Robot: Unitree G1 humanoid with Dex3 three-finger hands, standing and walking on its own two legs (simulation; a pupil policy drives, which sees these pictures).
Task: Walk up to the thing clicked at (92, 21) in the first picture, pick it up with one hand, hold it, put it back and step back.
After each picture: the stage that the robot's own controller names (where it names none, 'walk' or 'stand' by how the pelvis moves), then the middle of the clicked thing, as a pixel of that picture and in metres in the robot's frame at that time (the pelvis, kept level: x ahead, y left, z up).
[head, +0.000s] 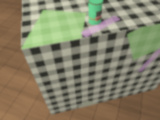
stand; (95, 11) +0.72 -0.05 +0.06
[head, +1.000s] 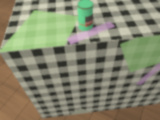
rise first; (85, 15) +0.63 +0.03 +0.09
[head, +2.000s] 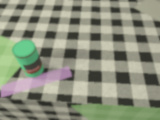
rise first; (29, 59) +0.37 +0.23 +0.08
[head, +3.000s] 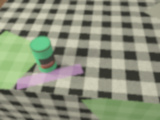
stand; (44, 55) +0.41 +0.17 +0.09
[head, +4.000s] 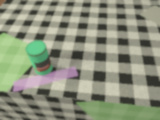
stand; (40, 58) +0.41 +0.17 +0.06
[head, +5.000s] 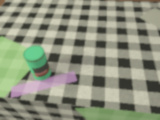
stand; (38, 63) +0.39 +0.18 +0.06
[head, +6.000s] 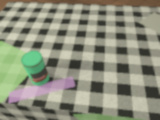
stand; (36, 69) +0.38 +0.19 +0.06
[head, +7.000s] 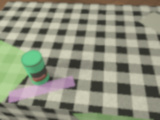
stand; (36, 68) +0.38 +0.19 +0.06
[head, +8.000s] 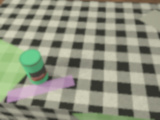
rise first; (35, 67) +0.38 +0.19 +0.06
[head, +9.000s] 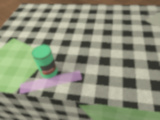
rise first; (45, 62) +0.40 +0.19 +0.07
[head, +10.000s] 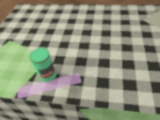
go down; (43, 65) +0.39 +0.18 +0.07
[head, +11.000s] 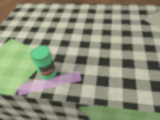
go down; (44, 63) +0.40 +0.19 +0.07
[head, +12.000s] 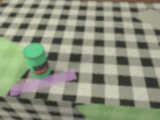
go down; (37, 61) +0.40 +0.17 +0.07
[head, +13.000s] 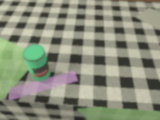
go down; (37, 63) +0.39 +0.16 +0.07
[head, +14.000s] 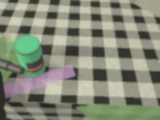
close in; (31, 57) +0.38 +0.16 +0.10
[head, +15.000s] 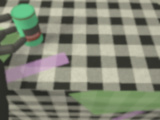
close; (28, 26) +0.49 +0.16 +0.13
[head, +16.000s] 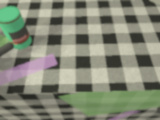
close; (15, 29) +0.48 +0.18 +0.14
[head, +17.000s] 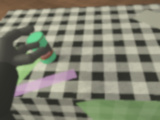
lift; (42, 48) +0.48 +0.18 +0.10
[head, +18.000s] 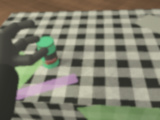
close; (48, 53) +0.47 +0.16 +0.08
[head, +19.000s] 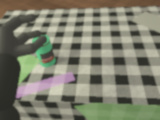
close; (44, 51) +0.48 +0.17 +0.08
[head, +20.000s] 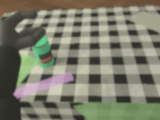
close; (43, 52) +0.48 +0.17 +0.08
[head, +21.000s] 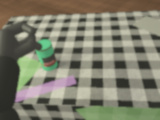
crouch; (46, 55) +0.47 +0.17 +0.08
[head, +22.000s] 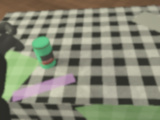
crouch; (44, 53) +0.47 +0.17 +0.08
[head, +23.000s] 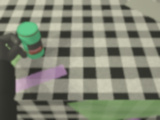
lower; (31, 41) +0.48 +0.17 +0.09
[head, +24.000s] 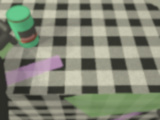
lower; (24, 28) +0.48 +0.17 +0.13
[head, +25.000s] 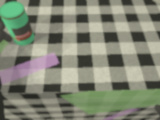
lower; (18, 25) +0.49 +0.17 +0.13
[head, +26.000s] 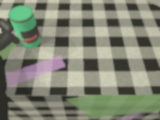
lower; (26, 28) +0.48 +0.16 +0.13
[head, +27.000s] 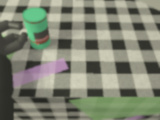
open; (37, 29) +0.48 +0.13 +0.13
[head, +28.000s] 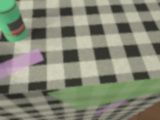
rise; (10, 20) +0.50 +0.15 +0.14
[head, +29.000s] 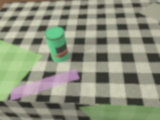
sink last; (57, 45) +0.46 +0.13 +0.11
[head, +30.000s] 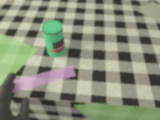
stand; (54, 39) +0.46 +0.13 +0.10
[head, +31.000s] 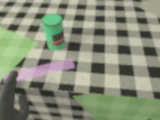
stand; (54, 32) +0.49 +0.14 +0.12
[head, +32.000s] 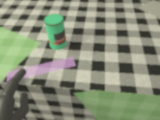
walk; (56, 32) +0.50 +0.14 +0.13
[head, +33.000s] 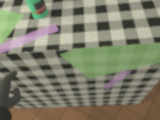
stand; (35, 2) +0.65 +0.16 +0.09
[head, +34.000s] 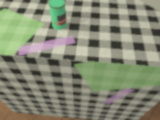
stand; (58, 14) +0.64 +0.12 +0.06
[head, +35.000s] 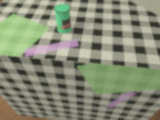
stand; (63, 19) +0.65 +0.11 +0.06
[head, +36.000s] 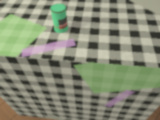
stand; (59, 18) +0.65 +0.13 +0.06
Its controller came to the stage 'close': yes
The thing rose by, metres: 0.01
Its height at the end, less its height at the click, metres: +0.00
